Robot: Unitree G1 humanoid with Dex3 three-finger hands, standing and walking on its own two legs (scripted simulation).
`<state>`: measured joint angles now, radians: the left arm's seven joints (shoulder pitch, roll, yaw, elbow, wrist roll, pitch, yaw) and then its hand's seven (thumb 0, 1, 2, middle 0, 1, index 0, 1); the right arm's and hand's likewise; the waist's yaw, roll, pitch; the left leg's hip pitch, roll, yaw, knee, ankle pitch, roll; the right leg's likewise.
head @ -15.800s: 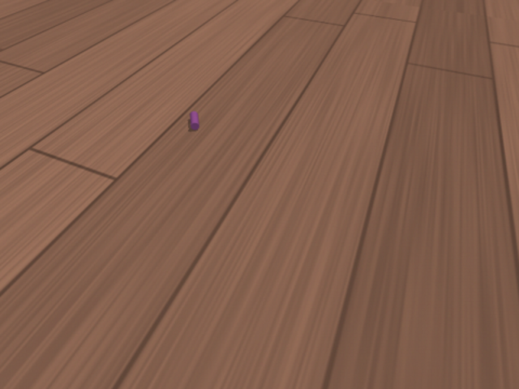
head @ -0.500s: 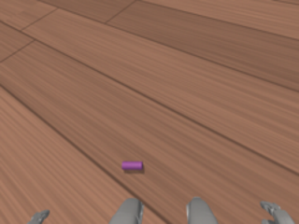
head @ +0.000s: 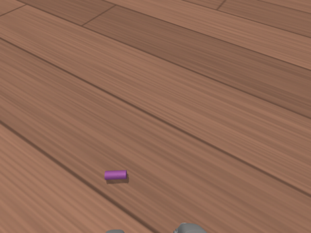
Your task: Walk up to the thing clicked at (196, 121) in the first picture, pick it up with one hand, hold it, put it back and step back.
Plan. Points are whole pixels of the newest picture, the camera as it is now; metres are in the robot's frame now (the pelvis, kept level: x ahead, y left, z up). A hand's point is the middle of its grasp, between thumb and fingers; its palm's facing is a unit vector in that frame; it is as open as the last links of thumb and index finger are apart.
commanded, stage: walk up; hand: left
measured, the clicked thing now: (115, 174) +0.49 +0.24 -0.71
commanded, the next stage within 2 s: none
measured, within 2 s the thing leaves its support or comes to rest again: neither
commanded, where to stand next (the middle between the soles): +0.10 -0.01 m, yaw +1 degrees
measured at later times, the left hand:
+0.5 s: hand out of the picture +0.13 +0.24 -0.13, palm faces +0.03 -0.92 -0.40, open 7.4 cm
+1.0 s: hand out of the picture +0.04 +0.28 -0.13, palm faces +0.01 -0.93 -0.37, open 7.4 cm
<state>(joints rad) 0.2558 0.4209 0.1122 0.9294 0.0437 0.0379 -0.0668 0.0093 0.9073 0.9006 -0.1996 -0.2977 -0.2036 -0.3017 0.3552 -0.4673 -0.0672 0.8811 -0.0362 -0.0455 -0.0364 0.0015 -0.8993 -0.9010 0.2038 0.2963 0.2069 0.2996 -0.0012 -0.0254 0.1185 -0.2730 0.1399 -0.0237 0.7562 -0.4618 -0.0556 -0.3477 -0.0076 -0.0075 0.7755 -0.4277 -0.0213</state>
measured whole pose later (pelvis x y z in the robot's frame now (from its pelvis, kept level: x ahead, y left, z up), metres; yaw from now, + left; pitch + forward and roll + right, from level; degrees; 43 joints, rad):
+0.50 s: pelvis +0.02 -0.03 +0.01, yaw +1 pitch -3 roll +1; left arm 0.08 0.36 0.04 0.92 -0.02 -0.01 0.03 0.00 0.90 0.90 -0.20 -0.30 -0.21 -0.30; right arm 0.09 -0.36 -0.02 0.90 -0.01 0.01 0.00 0.00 -0.90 -0.90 0.20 0.30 0.20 0.30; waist 0.00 0.02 0.19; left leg -0.38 -0.02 -0.01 0.73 -0.30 0.02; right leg -0.31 0.02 -0.01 0.81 -0.41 -0.02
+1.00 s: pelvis -0.03 +0.01 +0.02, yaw +0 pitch -4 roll +0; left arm 0.13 0.39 0.04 1.05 0.01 0.00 0.00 0.01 0.91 0.90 -0.20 -0.30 -0.20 -0.30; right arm 0.10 -0.34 0.00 1.04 -0.01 0.00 0.00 0.00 -0.90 -0.90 0.20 0.30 0.20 0.30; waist 0.01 -0.01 0.12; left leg -0.25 0.03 -0.03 0.62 -0.30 -0.03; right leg -0.25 -0.01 0.02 0.62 -0.29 0.01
